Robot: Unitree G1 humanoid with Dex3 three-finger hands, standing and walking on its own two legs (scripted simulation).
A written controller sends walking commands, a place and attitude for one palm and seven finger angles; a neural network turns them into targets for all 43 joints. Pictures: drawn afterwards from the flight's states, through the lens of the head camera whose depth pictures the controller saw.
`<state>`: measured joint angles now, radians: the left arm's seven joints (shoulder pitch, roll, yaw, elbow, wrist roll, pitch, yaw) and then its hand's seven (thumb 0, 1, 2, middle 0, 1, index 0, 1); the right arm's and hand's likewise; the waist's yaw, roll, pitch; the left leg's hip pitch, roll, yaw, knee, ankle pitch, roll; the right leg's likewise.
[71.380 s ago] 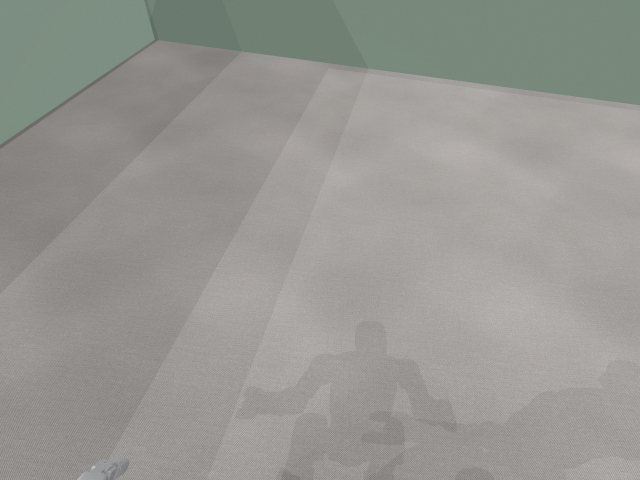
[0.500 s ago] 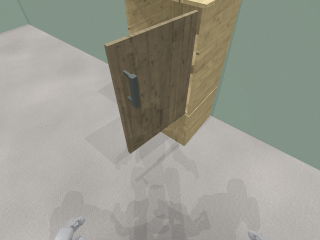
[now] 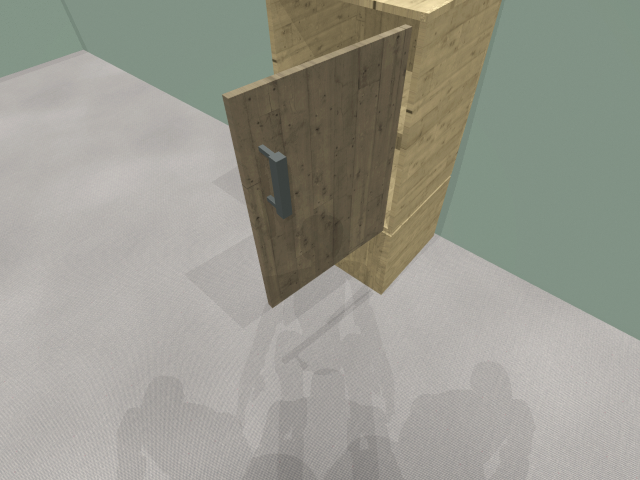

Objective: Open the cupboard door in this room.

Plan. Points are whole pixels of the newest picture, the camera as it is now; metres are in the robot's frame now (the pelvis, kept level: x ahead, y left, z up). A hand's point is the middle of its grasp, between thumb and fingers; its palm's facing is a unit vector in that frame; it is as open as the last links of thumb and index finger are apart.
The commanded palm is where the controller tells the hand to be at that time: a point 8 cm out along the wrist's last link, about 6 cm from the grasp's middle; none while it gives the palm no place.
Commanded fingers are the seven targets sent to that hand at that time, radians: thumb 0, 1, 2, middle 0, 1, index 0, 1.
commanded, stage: let the arm hang, fingers relaxed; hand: left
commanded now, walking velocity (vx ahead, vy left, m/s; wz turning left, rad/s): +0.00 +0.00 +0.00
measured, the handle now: (274, 181) +0.60 +0.12 +0.02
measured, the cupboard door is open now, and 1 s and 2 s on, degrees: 81 81 81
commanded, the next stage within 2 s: look to check the result in 0.38 s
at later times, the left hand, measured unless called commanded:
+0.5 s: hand out of the picture +0.00 +0.15 -0.17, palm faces +0.05 -0.98 -0.18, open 7.3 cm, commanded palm none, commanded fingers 0.00 0.90 0.90 -0.20 -0.30 -0.20 -0.30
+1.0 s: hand out of the picture +0.02 +0.13 -0.17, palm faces +0.05 -0.98 -0.19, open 7.3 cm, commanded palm none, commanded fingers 0.00 0.90 0.90 -0.20 -0.30 -0.20 -0.30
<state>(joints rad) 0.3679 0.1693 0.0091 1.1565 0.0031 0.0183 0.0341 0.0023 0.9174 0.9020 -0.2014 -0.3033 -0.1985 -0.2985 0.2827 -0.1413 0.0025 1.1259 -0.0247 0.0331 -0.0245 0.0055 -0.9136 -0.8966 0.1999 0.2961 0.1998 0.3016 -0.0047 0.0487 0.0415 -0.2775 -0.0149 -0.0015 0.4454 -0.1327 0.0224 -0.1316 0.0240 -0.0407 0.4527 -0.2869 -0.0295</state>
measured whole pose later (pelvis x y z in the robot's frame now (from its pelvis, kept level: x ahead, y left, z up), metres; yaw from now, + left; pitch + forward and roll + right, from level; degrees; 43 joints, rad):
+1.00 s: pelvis +0.04 -0.03 +0.00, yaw -1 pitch -2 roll +1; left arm 0.31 0.12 0.01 1.15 0.00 -0.01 0.04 0.00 0.91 0.90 -0.20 -0.30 -0.20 -0.30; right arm 0.25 -0.15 0.00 1.15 -0.02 0.01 -0.04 0.00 -0.91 -0.90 0.20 0.30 0.20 0.30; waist 0.00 0.01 0.05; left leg -0.21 0.01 0.00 0.42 -0.18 -0.02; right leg -0.06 0.05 -0.04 0.40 -0.31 -0.07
